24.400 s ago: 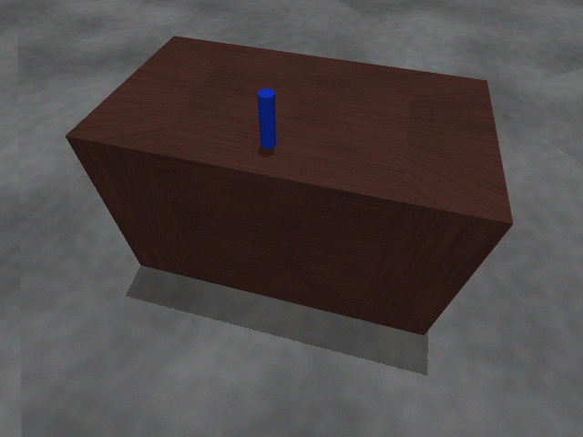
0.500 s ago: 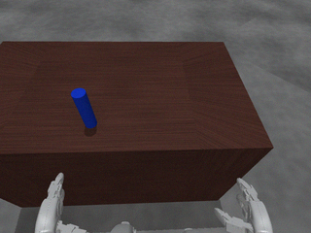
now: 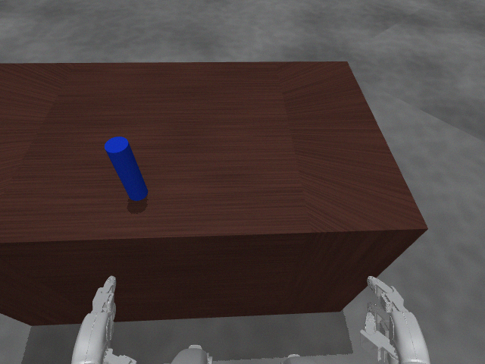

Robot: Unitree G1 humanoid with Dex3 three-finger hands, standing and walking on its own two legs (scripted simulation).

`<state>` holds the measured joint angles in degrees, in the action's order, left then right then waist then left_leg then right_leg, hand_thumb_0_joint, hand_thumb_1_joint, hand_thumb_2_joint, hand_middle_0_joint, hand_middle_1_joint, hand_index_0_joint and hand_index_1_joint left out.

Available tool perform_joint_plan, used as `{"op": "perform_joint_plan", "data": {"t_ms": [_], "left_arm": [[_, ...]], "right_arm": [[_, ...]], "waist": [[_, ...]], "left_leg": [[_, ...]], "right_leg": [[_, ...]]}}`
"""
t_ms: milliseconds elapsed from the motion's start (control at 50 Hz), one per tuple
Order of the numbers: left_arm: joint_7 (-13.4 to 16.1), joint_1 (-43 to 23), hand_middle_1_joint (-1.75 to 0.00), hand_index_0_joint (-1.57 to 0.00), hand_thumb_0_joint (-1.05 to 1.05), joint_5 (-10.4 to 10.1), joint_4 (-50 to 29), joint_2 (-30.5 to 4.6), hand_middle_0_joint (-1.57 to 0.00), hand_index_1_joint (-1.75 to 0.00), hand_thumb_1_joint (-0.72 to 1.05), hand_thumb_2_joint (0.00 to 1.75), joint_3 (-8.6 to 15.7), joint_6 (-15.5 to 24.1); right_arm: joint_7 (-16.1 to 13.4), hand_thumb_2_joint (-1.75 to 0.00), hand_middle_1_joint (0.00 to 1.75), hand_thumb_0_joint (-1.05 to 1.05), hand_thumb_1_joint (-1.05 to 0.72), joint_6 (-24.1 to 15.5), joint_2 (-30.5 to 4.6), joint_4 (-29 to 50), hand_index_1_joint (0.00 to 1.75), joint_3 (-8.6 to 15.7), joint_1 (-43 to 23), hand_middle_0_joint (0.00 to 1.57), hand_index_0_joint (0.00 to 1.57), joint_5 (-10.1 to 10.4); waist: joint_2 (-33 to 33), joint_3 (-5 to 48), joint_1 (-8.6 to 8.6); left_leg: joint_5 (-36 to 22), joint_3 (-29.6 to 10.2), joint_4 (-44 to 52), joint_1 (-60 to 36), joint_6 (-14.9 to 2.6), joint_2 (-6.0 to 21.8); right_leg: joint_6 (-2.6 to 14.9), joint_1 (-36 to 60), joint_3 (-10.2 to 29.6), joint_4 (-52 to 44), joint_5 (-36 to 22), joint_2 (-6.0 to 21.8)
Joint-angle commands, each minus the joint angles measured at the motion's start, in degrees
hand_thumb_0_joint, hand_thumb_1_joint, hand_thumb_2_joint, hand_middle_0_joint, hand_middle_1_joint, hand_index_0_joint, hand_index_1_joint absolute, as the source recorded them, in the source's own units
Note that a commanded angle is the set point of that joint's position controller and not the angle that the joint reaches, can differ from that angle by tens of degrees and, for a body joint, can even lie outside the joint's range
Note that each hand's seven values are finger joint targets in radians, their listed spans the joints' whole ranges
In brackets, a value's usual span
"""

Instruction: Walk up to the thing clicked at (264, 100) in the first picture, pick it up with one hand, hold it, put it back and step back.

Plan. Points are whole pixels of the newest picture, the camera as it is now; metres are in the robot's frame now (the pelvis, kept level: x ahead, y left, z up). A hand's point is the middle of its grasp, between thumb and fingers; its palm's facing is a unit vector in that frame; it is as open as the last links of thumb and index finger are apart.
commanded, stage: home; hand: left
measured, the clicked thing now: (128, 171) +0.46 +0.24 +0.02
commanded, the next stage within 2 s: stand in 1.92 s
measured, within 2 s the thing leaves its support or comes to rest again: neither
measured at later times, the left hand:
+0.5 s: hand (137, 340) +0.17 +0.17 -0.04, palm faces +0.12 -0.97 -0.21, open 17.6 cm
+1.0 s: hand (138, 341) +0.17 +0.17 -0.04, palm faces +0.12 -0.97 -0.22, open 17.7 cm
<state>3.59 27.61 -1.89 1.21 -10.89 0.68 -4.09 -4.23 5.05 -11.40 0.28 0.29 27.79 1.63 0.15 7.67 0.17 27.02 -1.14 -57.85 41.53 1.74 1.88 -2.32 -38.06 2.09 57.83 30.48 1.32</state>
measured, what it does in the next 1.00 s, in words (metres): stands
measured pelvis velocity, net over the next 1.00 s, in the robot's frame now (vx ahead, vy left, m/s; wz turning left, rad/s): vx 0.00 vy -0.01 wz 0.00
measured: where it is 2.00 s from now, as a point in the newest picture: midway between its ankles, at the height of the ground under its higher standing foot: outside the picture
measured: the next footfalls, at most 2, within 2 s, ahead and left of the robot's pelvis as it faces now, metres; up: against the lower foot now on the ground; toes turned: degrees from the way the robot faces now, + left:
none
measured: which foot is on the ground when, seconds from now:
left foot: down 0.00-1.00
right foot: down 0.00-1.00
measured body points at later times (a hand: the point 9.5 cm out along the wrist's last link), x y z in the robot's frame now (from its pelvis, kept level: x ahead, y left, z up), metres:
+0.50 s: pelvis +0.00 +0.00 +0.00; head +0.03 +0.00 +0.45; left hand +0.16 +0.22 -0.03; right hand +0.16 -0.23 -0.02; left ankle +0.02 +0.14 -0.67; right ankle -0.02 -0.14 -0.67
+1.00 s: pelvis +0.00 -0.01 +0.00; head +0.03 +0.00 +0.45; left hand +0.16 +0.22 -0.03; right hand +0.16 -0.23 -0.02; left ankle +0.02 +0.14 -0.67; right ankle -0.02 -0.14 -0.67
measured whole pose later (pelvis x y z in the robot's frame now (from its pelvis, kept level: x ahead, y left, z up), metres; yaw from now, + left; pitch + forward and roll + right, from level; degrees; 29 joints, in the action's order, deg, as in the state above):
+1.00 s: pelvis +0.00 -0.01 +0.00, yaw +0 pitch +11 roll +0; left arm 4.1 28.5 -2.0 -1.0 -11.1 0.6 -5.5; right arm -5.0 5.3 -11.6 2.1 0.2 28.7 1.6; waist 0.1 8.0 0.0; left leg 27.1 -1.5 -58.9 42.8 2.2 2.1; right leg -1.9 -39.5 1.8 59.3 30.9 1.1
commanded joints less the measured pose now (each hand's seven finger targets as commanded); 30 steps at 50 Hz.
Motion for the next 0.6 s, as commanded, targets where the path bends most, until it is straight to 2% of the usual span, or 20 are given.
{"op": "perform_joint_plan", "data": {"t_ms": [0,20,40,60,80,120,140,180,200,220,240,300,320,340,360,400,420,460,500,580], "left_arm": [[0.74,0.3,-0.05,-0.05,0.0,0.02,-11.36,-6.3,-0.05,-0.05,-0.58,0.04,3.83,2.94],[0.69,-0.47,-0.05,-0.05,0.0,-0.06,-12.19,-6.22,-0.05,-0.05,-0.58,0.04,3.39,2.96],[0.81,0.17,-0.05,-0.05,0.0,-0.01,-12.16,-6.26,-0.05,-0.05,-0.58,0.04,3.81,2.8],[0.8,0.62,-0.05,-0.05,0.0,0.0,-12.08,-5.69,-0.05,-0.05,-0.58,0.04,2.93,2.69],[0.87,0.3,-0.05,-0.05,0.0,0.07,-12.84,-5.97,-0.05,-0.05,-0.59,0.03,3.1,2.67],[0.92,0.81,-0.05,-0.05,0.0,-0.01,-12.53,-5.98,-0.05,-0.05,-0.58,0.04,3.18,2.73],[0.89,-0.37,-0.05,-0.04,0.0,0.0,-12.7,-5.71,-0.04,-0.05,-0.6,0.03,2.7,2.56],[0.98,-0.1,-0.05,-0.04,0.0,-0.07,-12.94,-5.76,-0.04,-0.05,-0.59,0.03,2.69,2.48],[1.04,0.52,-0.05,-0.05,0.0,-0.04,-12.88,-6.32,-0.05,-0.05,-0.58,0.04,3.73,2.49],[1.02,1.42,-0.05,-0.04,0.0,0.09,-12.13,-6.03,-0.04,-0.05,-0.6,0.03,3.26,2.26],[1.01,0.64,-0.05,-0.04,0.0,-0.01,-12.84,-6.01,-0.04,-0.05,-0.59,0.03,3.05,2.22],[1.16,0.45,-0.05,-0.04,0.0,0.09,-13.02,-5.99,-0.04,-0.05,-0.59,0.03,3.33,2.04],[1.12,0.88,-0.05,-0.05,0.0,0.05,-12.75,-6.28,-0.05,-0.05,-0.58,0.04,3.61,2.12],[0.93,0.66,-0.05,-0.05,0.0,0.04,-12.35,-5.54,-0.05,-0.05,-0.58,0.04,2.69,2.16],[1.0,0.57,-0.05,-0.04,0.0,-0.05,-13.33,-6.21,-0.05,-0.05,-0.59,0.03,3.23,2.14],[1.05,0.74,-0.05,-0.05,0.0,0.01,-13.04,-6.19,-0.05,-0.05,-0.57,0.04,3.4,1.95],[1.06,0.01,-0.05,-0.05,0.0,-0.05,-12.98,-6.18,-0.05,-0.05,-0.58,0.04,3.11,1.97],[0.99,-0.16,-0.05,-0.04,0.0,-0.07,-13.9,-6.03,-0.04,-0.05,-0.59,0.03,3.04,1.87],[1.1,1.17,-0.05,-0.05,0.0,0.09,-12.94,-6.07,-0.05,-0.05,-0.58,0.04,3.36,1.9],[1.1,1.29,-0.05,-0.04,0.0,0.0,-13.41,-6.14,-0.05,-0.05,-0.59,0.03,3.3,1.8]], "right_arm": [[-0.65,-0.9,0.3,0.0,-0.9,-3.04,-5.71,11.69,0.3,3.1,-0.82,0.2,0.2,-0.04],[-0.56,-0.9,0.3,0.0,-0.9,-3.22,-5.4,12.36,0.3,2.95,-1.14,0.2,0.2,0.07],[-0.64,-0.9,0.3,0.0,-0.9,-3.21,-5.41,11.47,0.3,3.14,0.04,0.2,0.2,-0.07],[-0.66,-0.9,0.3,0.0,-0.9,-3.09,-5.71,11.67,0.3,3.39,-0.46,0.2,0.2,-0.03],[-0.73,-0.9,0.3,0.0,-0.9,-3.0,-5.81,11.71,0.3,3.68,0.07,0.2,0.2,-0.06],[-0.81,-0.9,0.3,0.0,-0.9,-2.81,-5.47,11.57,0.3,3.1,-0.21,0.2,0.2,-0.09],[-0.93,-0.9,0.3,0.0,-0.9,-3.0,-6.0,12.48,0.3,3.48,-0.93,0.2,0.2,-0.01],[-0.94,-0.9,0.3,0.0,-0.9,-3.09,-5.45,11.48,0.3,2.95,-0.18,0.2,0.2,-0.1],[-1.04,-0.9,0.3,0.0,-0.9,-2.96,-5.7,12.16,0.3,3.35,0.07,0.2,0.2,-0.11],[-1.09,-0.9,0.3,0.0,-0.9,-3.05,-6.37,12.57,0.3,3.99,-0.28,0.2,0.2,-0.08],[-0.93,-0.9,0.3,0.0,-0.9,-2.99,-5.28,11.6,0.3,2.87,0.46,0.2,0.2,-0.11],[-1.02,-0.9,0.3,0.0,-0.9,-3.01,-5.76,12.17,0.3,3.69,0.04,0.2,0.2,-0.11],[-1.06,-0.9,0.3,0.0,-0.9,-2.84,-5.25,11.72,0.3,3.04,0.56,0.2,0.2,-0.09],[-1.08,-0.9,0.3,0.0,-0.9,-2.9,-5.88,12.67,0.3,3.21,-0.61,0.2,0.2,-0.02],[-1.13,-0.9,0.3,0.0,-0.9,-2.9,-6.07,12.83,0.3,3.72,-0.26,0.2,0.2,0.02],[-1.15,-0.9,0.3,0.0,-0.9,-2.89,-5.57,12.15,0.3,3.07,0.61,0.2,0.2,-0.13],[-1.13,-0.9,0.3,0.0,-0.9,-2.92,-5.69,11.89,0.3,2.89,0.11,0.2,0.2,0.02],[-1.06,-0.9,0.3,0.0,-0.9,-3.32,-5.9,12.65,0.3,3.35,-0.51,0.2,0.2,0.07],[-1.27,-0.9,0.3,0.0,-0.9,-3.07,-5.85,12.78,0.3,3.61,-0.14,0.2,0.2,-0.11],[-1.14,-0.9,0.3,0.0,-0.9,-2.9,-5.45,12.56,0.3,2.94,0.16,0.2,0.2,-0.03]], "waist": [[0.36,5.41,0.27],[0.04,5.12,-0.17],[-1.02,6.39,-0.05],[-1.4,6.38,-0.11],[-1.78,7.0,-0.3],[-1.61,6.63,0.06],[-0.65,5.37,-0.53],[-1.03,5.23,-0.52],[-0.08,6.78,-0.36],[0.77,6.52,-0.48],[-0.51,5.87,-0.48],[-0.17,5.97,-0.42],[-0.71,5.87,-0.33],[0.52,5.08,-0.53],[-0.04,5.55,-0.33],[0.15,6.07,-0.44],[-0.28,4.21,-0.44],[-0.81,4.88,-0.46],[-0.07,6.67,-0.38],[-0.34,6.34,-0.01]], "left_leg": [[-10.65,3.48,8.95,-6.52,-1.77,-1.44],[-9.9,3.64,8.84,-6.57,-1.86,-1.47],[-11.41,3.54,8.67,-7.24,-1.77,-1.41],[-11.89,3.5,8.91,-7.38,-1.67,-1.34],[-12.89,3.33,8.86,-7.97,-1.58,-1.18],[-12.49,3.46,8.53,-7.21,-1.57,-1.33],[-11.03,3.44,8.89,-7.29,-1.67,-1.22],[-11.26,3.72,8.25,-6.8,-1.73,-1.41],[-12.22,3.67,7.9,-7.11,-1.82,-1.37],[-12.01,3.54,7.96,-7.03,-1.83,-1.31],[-12.1,3.64,7.78,-7.0,-1.85,-1.39],[-10.14,3.43,8.5,-6.68,-1.79,-1.28],[-10.83,3.78,7.97,-6.61,-1.78,-1.49],[-9.9,3.68,8.34,-6.35,-1.82,-1.33],[-10.41,3.42,8.44,-6.37,-1.8,-1.31],[-11.06,3.6,7.72,-6.32,-1.94,-1.43],[-9.35,3.9,8.03,-5.46,-1.93,-1.6],[-7.98,3.37,8.87,-6.0,-1.8,-1.28],[-10.45,3.5,8.05,-6.69,-1.83,-1.34],[-12.4,3.5,7.64,-6.35,-1.76,-1.39]], "right_leg": [[1.96,1.28,-3.71,-9.61,-12.79,-1.52],[1.82,1.23,-3.5,-9.88,-12.34,-1.32],[1.9,1.79,-3.61,-9.17,-13.88,-1.45],[2.0,1.42,-3.76,-8.82,-14.22,-1.51],[2.06,1.37,-3.88,-8.38,-14.96,-1.67],[2.1,1.08,-3.79,-8.64,-14.66,-1.59],[1.94,0.37,-3.82,-9.01,-13.24,-1.64],[1.88,0.81,-3.55,-9.25,-13.99,-1.43],[1.76,1.29,-3.53,-9.09,-14.99,-1.47],[1.73,1.07,-3.65,-8.9,-14.65,-1.51],[1.7,1.1,-3.55,-9.03,-14.95,-1.39],[1.84,0.47,-3.68,-8.98,-12.56,-1.54],[1.82,0.8,-3.48,-9.23,-13.55,-1.4],[1.87,-0.06,-3.54,-9.3,-12.42,-1.49],[1.93,0.27,-3.72,-9.1,-12.77,-1.59],[1.75,0.79,-3.53,-9.1,-13.89,-1.39],[1.83,0.0,-3.34,-9.66,-12.28,-1.26],[2.05,-0.3,-3.7,-9.16,-10.27,-1.51],[1.89,0.61,-3.65,-9.0,-12.85,-1.53],[1.88,0.94,-3.67,-8.58,-14.88,-1.43]]}}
